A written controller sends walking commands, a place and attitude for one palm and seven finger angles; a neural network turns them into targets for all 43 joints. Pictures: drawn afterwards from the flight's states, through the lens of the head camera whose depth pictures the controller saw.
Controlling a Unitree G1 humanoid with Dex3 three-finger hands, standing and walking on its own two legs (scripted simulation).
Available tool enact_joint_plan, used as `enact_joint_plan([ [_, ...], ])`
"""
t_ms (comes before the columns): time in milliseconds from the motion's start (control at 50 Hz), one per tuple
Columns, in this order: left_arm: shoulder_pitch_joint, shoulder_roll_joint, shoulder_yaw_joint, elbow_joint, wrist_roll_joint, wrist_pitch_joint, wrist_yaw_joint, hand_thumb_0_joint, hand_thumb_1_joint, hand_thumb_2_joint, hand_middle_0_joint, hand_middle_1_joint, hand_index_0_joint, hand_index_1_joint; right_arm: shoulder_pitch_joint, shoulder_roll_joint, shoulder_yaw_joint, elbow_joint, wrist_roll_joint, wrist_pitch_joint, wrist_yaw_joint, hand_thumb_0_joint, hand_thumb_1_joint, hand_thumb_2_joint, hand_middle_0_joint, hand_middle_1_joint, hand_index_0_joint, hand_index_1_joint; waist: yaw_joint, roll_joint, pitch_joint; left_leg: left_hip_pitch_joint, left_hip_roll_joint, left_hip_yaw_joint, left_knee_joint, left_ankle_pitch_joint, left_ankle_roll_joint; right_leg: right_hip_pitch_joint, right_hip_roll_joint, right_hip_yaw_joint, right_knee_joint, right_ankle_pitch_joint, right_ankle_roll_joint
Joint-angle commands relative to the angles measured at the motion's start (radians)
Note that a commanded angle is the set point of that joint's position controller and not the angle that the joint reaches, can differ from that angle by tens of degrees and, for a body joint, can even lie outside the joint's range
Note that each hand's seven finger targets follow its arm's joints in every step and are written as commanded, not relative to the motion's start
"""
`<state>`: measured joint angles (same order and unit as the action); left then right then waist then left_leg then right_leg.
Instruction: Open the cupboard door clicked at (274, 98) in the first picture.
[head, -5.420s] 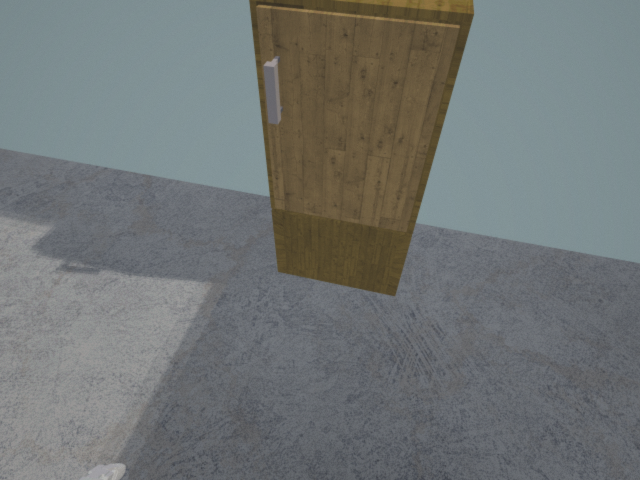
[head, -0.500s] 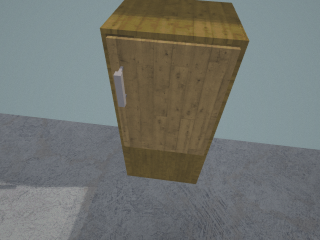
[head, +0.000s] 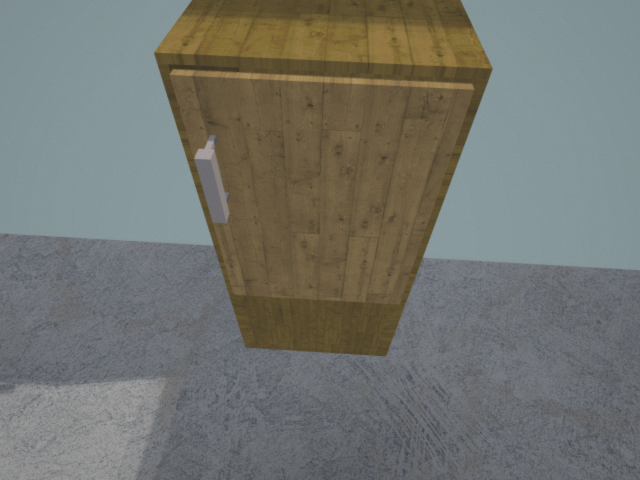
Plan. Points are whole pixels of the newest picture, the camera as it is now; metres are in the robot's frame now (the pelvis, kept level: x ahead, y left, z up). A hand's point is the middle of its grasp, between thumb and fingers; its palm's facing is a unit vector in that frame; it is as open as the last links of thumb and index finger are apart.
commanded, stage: come to a stop and stand still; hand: left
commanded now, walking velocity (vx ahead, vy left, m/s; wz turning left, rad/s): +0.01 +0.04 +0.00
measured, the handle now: (216, 179) +0.56 +0.21 +0.03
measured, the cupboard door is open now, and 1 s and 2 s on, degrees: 0 0 0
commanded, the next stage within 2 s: look again from close up in 1.50 s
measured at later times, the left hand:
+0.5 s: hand out of the picture -0.02 +0.20 -0.16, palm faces +0.04 -0.96 -0.27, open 7.4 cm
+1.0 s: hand out of the picture -0.15 +0.19 -0.18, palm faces +0.12 -0.97 -0.23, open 7.4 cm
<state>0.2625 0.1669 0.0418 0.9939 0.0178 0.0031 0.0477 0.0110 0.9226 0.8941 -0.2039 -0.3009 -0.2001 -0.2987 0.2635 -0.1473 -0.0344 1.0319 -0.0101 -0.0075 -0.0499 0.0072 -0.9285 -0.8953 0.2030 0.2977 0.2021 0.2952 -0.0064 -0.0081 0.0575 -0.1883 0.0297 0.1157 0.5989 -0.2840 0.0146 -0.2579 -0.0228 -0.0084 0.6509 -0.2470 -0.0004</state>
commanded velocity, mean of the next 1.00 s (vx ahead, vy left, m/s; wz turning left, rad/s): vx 0.00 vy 0.00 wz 0.00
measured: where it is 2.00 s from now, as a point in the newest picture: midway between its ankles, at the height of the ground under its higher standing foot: outside the picture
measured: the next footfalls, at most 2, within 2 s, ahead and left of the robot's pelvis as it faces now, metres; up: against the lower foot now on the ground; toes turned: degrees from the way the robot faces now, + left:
left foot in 0.90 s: -0.10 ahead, +0.10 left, +0.00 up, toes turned +3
right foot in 1.08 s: -0.12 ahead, -0.12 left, +0.00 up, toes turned +0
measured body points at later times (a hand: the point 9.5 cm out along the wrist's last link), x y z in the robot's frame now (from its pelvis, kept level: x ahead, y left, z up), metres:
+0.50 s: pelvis -0.10 -0.01 -0.01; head -0.13 -0.01 +0.44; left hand -0.02 +0.25 -0.14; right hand -0.04 -0.27 -0.15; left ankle -0.05 +0.10 -0.74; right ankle -0.03 -0.12 -0.74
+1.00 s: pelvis -0.17 -0.01 -0.01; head -0.19 -0.01 +0.44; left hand -0.16 +0.24 -0.16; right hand -0.16 -0.26 -0.16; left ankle -0.13 +0.10 -0.74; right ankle -0.08 -0.12 -0.72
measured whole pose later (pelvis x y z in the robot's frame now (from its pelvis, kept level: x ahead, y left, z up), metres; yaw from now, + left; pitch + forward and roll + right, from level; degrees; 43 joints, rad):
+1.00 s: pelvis -0.17 -0.01 -0.01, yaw +3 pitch -4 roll +0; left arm 0.31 0.20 0.05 1.01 0.02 0.05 0.02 0.01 0.91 0.89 -0.20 -0.30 -0.20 -0.30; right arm 0.35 -0.20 -0.04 1.05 -0.02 0.03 -0.01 0.00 -0.91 -0.90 0.20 0.30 0.20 0.29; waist 0.01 -0.01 0.00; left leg -0.25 -0.01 0.04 0.55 -0.24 0.04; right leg -0.38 -0.01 -0.03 0.71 -0.30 -0.01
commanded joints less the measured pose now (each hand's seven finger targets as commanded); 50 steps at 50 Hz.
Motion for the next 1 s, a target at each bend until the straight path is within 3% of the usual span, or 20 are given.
enact_joint_plan([
  [0, 0.106, 0.123, 0.030, -0.046, 0.005, -0.010, 0.000, 0.000, 0.900, 0.900, -0.200, -0.300, -0.200, -0.300, 0.086, -0.083, -0.034, -0.045, -0.004, -0.006, 0.001, 0.000, -0.900, -0.900, 0.200, 0.300, 0.200, 0.300, 0.010, -0.061, -0.102, -0.021, 0.032, -0.036, 0.038, 0.381, 0.002, 0.072, -0.156, 0.112, -0.046, 0.746, -0.078],
  [40, 0.088, 0.134, 0.027, -0.055, 0.005, -0.007, 0.000, 0.000, 0.900, 0.900, -0.200, -0.300, -0.200, -0.300, 0.083, -0.063, -0.027, -0.050, -0.002, -0.004, 0.007, 0.000, -0.900, -0.900, 0.200, 0.300, 0.200, 0.300, 0.008, -0.083, -0.101, -0.041, 0.018, -0.049, 0.018, 0.231, -0.006, 0.063, -0.181, 0.130, -0.074, 0.700, -0.103],
  [60, 0.065, 0.257, 0.011, -0.112, 0.024, -0.008, -0.004, 0.000, 0.900, 0.900, -0.200, -0.300, -0.200, -0.300, 0.000, -0.153, -0.014, -0.154, -0.005, -0.013, 0.025, 0.000, -0.900, -0.900, 0.200, 0.300, 0.200, 0.300, 0.005, -0.065, -0.047, -0.093, 0.017, -0.090, -0.133, 0.255, -0.027, 0.141, -0.135, 0.072, -0.079, 0.734, -0.044],
  [100, 0.049, 0.166, 0.007, -0.169, 0.003, -0.003, 0.006, 0.000, 0.900, 0.900, -0.200, -0.300, -0.200, -0.300, 0.061, -0.167, -0.032, -0.163, -0.016, -0.029, 0.018, 0.000, -0.900, -0.900, 0.200, 0.300, 0.200, 0.300, -0.003, 0.028, -0.248, 0.050, 0.081, -0.141, -0.060, 0.606, 0.013, 0.102, -0.087, 0.053, 0.023, 0.491, -0.036],
  [140, 0.029, 0.152, 0.007, -0.189, 0.000, -0.001, 0.004, 0.000, 0.900, 0.900, -0.200, -0.300, -0.200, -0.300, 0.073, -0.203, -0.046, -0.171, -0.015, -0.024, 0.007, 0.000, -0.900, -0.900, 0.200, 0.300, 0.200, 0.300, -0.013, 0.135, -0.242, 0.170, 0.139, -0.172, -0.018, 0.949, 0.039, -0.030, -0.030, -0.014, 0.031, 0.220, -0.033],
  [160, -0.003, 0.150, 0.002, -0.208, 0.002, 0.008, -0.002, 0.000, 0.900, 0.900, -0.200, -0.300, -0.200, -0.300, 0.068, -0.224, -0.045, -0.184, -0.017, -0.017, 0.011, 0.000, -0.900, -0.900, 0.200, 0.300, 0.200, 0.300, -0.021, 0.163, -0.186, 0.184, 0.174, -0.198, -0.045, 0.911, 0.071, -0.107, 0.000, -0.031, 0.007, -0.024, -0.023],
  [200, -0.014, 0.143, 0.004, -0.214, 0.002, 0.020, -0.014, 0.000, 0.900, 0.900, -0.200, -0.300, -0.200, -0.300, 0.023, -0.226, -0.050, -0.207, -0.019, -0.002, 0.009, 0.000, -0.900, -0.900, 0.200, 0.300, 0.200, 0.300, -0.006, 0.137, -0.048, 0.011, 0.179, -0.193, -0.104, 0.598, 0.095, -0.079, 0.001, -0.039, -0.026, -0.067, -0.021],
  [260, 0.019, 0.184, 0.011, -0.200, 0.005, 0.010, -0.020, 0.000, 0.900, 0.900, -0.200, -0.300, -0.200, -0.300, -0.020, -0.201, -0.040, -0.229, -0.019, 0.000, 0.022, 0.000, -0.900, -0.900, 0.200, 0.300, 0.200, 0.300, 0.013, -0.006, 0.000, -0.169, 0.083, -0.148, -0.108, 0.092, 0.047, 0.015, -0.046, 0.049, -0.138, 0.063, -0.046],
  [300, -0.021, 0.226, 0.014, -0.209, 0.001, 0.002, -0.021, 0.000, 0.900, 0.900, -0.200, -0.300, -0.200, -0.300, 0.000, -0.188, -0.038, -0.223, -0.017, 0.009, 0.030, 0.000, -0.900, -0.900, 0.200, 0.300, 0.200, 0.300, -0.015, -0.056, 0.031, -0.154, 0.019, -0.113, -0.083, -0.110, 0.026, -0.089, -0.110, 0.161, -0.250, -0.162, -0.078],
  [440, -0.080, 0.249, 0.024, -0.203, 0.005, 0.008, -0.016, 0.000, 0.900, 0.900, -0.200, -0.300, -0.200, -0.300, 0.120, -0.190, -0.040, -0.160, -0.020, 0.018, 0.041, 0.000, -0.900, -0.900, 0.200, 0.300, 0.200, 0.300, -0.053, -0.084, 0.030, -0.035, 0.001, -0.111, -0.041, -0.140, 0.028, -0.272, -0.134, 0.163, -0.370, -0.391, -0.075],
  [540, 0.031, 0.196, 0.019, -0.134, 0.006, 0.012, -0.030, 0.000, 0.900, 0.900, -0.200, -0.300, -0.200, -0.300, -0.003, -0.274, -0.045, -0.160, -0.022, 0.002, 0.040, 0.000, -0.900, -0.900, 0.200, 0.300, 0.200, 0.300, 0.033, 0.148, 0.045, -0.378, 0.157, -0.317, -0.411, -0.449, 0.073, 0.057, 0.000, -0.015, -0.071, -0.126, -0.012],
  [640, 0.156, 0.136, 0.009, -0.065, 0.010, 0.015, -0.035, 0.000, 0.900, 0.900, -0.200, -0.300, -0.200, -0.300, -0.032, -0.243, -0.038, -0.126, -0.014, 0.018, 0.038, 0.000, -0.900, -0.900, 0.200, 0.300, 0.200, 0.300, 0.058, 0.090, -0.015, -0.386, 0.135, -0.245, -0.354, -0.401, 0.066, 0.142, -0.005, -0.012, -0.055, -0.093, -0.005],
  [700, 0.137, 0.177, 0.012, -0.066, 0.016, 0.007, -0.029, 0.000, 0.900, 0.900, -0.200, -0.300, -0.200, -0.300, 0.015, -0.201, -0.036, -0.106, -0.011, 0.035, 0.042, 0.000, -0.900, -0.900, 0.200, 0.300, 0.200, 0.300, 0.023, -0.068, 0.067, -0.309, 0.021, -0.162, -0.173, -0.358, 0.024, -0.067, -0.080, 0.151, -0.307, -0.377, -0.039],
  [740, 0.036, 0.252, 0.037, -0.087, 0.013, 0.002, -0.019, 0.000, 0.900, 0.900, -0.200, -0.300, -0.200, -0.300, 0.123, -0.183, -0.053, -0.060, -0.006, 0.052, 0.038, 0.000, -0.900, -0.900, 0.200, 0.300, 0.200, 0.300, -0.048, -0.222, 0.014, -0.032, -0.060, -0.075, 0.203, -0.129, 0.005, -0.352, -0.243, 0.353, -0.571, -0.607, -0.105],
  [800, -0.141, 0.269, 0.058, -0.127, 0.014, 0.007, -0.003, 0.000, 0.900, 0.900, -0.200, -0.300, -0.200, -0.300, 0.266, -0.172, -0.062, -0.006, 0.000, 0.034, 0.038, 0.000, -0.900, -0.900, 0.200, 0.300, 0.200, 0.300, -0.121, -0.151, -0.042, 0.064, -0.031, -0.098, 0.224, -0.159, 0.028, -0.338, -0.215, 0.199, -0.498, -0.338, -0.102],
  [840, -0.032, 0.228, 0.048, -0.083, 0.008, 0.017, -0.006, 0.000, 0.900, 0.900, -0.200, -0.300, -0.200, -0.300, 0.252, -0.128, -0.041, -0.005, -0.002, 0.019, 0.038, 0.000, -0.900, -0.900, 0.200, 0.300, 0.200, 0.300, -0.067, -0.077, 0.020, 0.044, -0.042, -0.077, -0.136, -0.148, 0.030, -0.261, -0.151, 0.160, -0.380, -0.355, -0.067],
  [880, 0.058, 0.163, 0.035, -0.058, -0.005, 0.016, -0.021, 0.000, 0.900, 0.900, -0.200, -0.300, -0.200, -0.300, 0.155, -0.212, -0.047, -0.042, -0.022, 0.001, 0.022, 0.000, -0.900, -0.900, 0.200, 0.300, 0.200, 0.300, -0.002, 0.162, 0.098, -0.137, 0.141, -0.358, -0.394, -0.343, 0.093, -0.207, -0.012, 0.044, -0.170, -0.193, -0.013],
  [900, 0.087, 0.149, 0.037, -0.037, -0.001, 0.021, -0.028, 0.000, 0.900, 0.900, -0.200, -0.300, -0.200, -0.300, 0.055, -0.257, -0.056, -0.066, -0.023, 0.000, 0.020, 0.000, -0.900, -0.900, 0.200, 0.300, 0.200, 0.300, 0.033, 0.219, 0.067, -0.357, 0.231, -0.431, -0.480, -0.488, 0.126, -0.009, 0.004, -0.012, 0.017, -0.085, -0.004],
  [940, 0.169, 0.097, 0.028, -0.001, 0.011, 0.034, -0.028, 0.000, 0.900, 0.900, -0.200, -0.300, -0.200, -0.300, -0.086, -0.238, -0.047, -0.091, -0.017, 0.007, 0.025, 0.000, -0.900, -0.900, 0.200, 0.300, 0.200, 0.300, 0.092, 0.214, 0.053, -0.500, 0.223, -0.385, -0.489, -0.454, 0.135, 0.112, 0.015, 0.004, 0.219, -0.072, 0.003],
  [980, 0.193, 0.065, 0.014, 0.004, 0.007, 0.022, -0.026, 0.000, 0.900, 0.900, -0.200, -0.300, -0.200, -0.300, -0.085, -0.209, -0.036, -0.086, -0.017, 0.010, 0.026, 0.000, -0.900, -0.900, 0.200, 0.300, 0.200, 0.300, 0.086, 0.124, 0.077, -0.410, 0.192, -0.331, -0.413, -0.332, 0.127, 0.071, 0.003, 0.000, 0.112, -0.122, 0.001],
])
